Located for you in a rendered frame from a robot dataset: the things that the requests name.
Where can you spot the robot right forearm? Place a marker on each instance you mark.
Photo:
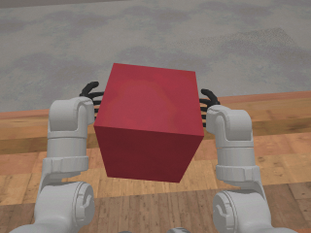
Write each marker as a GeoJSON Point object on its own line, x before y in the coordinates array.
{"type": "Point", "coordinates": [233, 130]}

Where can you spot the robot left forearm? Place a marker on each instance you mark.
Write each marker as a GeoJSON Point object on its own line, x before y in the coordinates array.
{"type": "Point", "coordinates": [66, 148]}

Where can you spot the robot right upper arm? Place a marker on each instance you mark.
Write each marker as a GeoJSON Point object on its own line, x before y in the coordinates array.
{"type": "Point", "coordinates": [243, 211]}

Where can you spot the carton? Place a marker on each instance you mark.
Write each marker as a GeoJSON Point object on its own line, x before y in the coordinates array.
{"type": "Point", "coordinates": [149, 123]}

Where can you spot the robot left hand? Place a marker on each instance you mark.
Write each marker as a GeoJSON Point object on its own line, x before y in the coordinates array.
{"type": "Point", "coordinates": [85, 93]}

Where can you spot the robot right hand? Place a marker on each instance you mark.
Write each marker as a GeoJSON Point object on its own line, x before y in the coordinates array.
{"type": "Point", "coordinates": [213, 101]}

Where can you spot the robot left upper arm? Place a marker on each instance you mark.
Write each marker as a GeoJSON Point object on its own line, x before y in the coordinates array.
{"type": "Point", "coordinates": [63, 207]}

